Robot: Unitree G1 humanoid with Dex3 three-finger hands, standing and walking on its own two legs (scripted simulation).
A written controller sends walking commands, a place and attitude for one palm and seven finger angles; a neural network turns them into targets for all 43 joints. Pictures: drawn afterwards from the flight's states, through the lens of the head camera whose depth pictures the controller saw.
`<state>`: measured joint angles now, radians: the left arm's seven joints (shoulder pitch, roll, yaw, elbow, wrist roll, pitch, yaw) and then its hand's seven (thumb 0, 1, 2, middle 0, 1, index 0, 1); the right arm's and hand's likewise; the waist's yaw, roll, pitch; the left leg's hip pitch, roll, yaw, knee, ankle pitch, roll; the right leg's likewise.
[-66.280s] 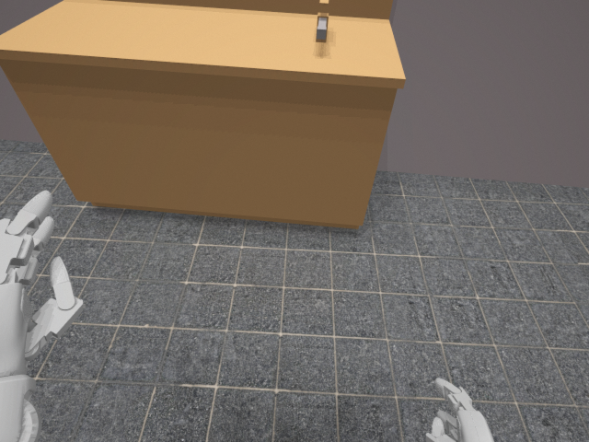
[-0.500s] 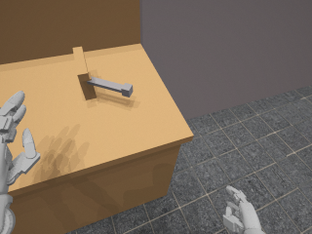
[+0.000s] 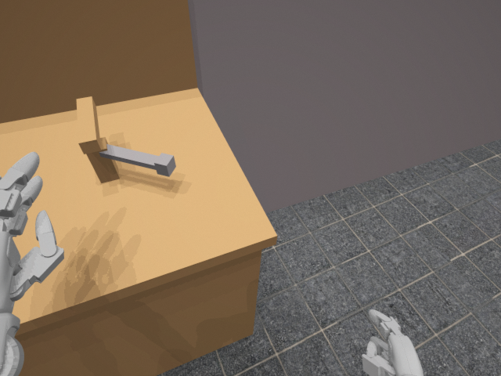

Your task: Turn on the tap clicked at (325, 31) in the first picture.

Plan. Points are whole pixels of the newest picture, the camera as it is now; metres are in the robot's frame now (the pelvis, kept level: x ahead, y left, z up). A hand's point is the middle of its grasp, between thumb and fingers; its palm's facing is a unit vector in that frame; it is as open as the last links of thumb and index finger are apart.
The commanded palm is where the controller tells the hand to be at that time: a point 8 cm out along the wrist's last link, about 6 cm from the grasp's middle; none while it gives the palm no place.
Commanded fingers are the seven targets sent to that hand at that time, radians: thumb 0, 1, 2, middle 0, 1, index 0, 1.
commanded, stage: shuffle to correct the standing spot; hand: left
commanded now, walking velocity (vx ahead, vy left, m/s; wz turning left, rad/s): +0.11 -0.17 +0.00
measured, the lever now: (165, 164) +0.44 +0.19 +0.09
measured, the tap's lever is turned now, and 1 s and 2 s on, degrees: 52 52 52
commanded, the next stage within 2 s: come to a stop and stand still in 1.82 s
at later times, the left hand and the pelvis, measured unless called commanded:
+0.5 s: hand (77, 254) +0.21 +0.21 +0.17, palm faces +0.37 -0.86 -0.36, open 7.4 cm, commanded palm +0.16 +0.26 +0.18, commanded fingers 0.00 0.90 0.90 -0.20 -0.30 -0.20 -0.30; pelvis +0.00 -0.02 -0.01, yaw +1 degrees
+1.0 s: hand (71, 258) +0.21 +0.22 +0.16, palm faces +0.37 -0.86 -0.35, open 7.4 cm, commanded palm +0.16 +0.26 +0.18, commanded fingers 0.00 0.90 0.90 -0.20 -0.30 -0.20 -0.30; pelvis +0.00 -0.02 -0.01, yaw +1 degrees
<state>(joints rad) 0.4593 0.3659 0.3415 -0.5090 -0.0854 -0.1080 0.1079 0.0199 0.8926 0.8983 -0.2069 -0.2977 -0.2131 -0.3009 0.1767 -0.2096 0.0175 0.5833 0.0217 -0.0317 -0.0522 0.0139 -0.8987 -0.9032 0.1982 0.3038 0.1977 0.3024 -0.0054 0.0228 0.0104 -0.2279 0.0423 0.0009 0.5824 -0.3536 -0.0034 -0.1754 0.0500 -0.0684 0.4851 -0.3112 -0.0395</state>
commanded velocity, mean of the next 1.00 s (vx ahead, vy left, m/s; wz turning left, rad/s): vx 0.12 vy -0.16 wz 0.00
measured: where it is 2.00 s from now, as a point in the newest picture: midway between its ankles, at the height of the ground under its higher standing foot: outside the picture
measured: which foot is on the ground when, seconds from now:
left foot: down 0.00-1.00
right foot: down 0.00-1.00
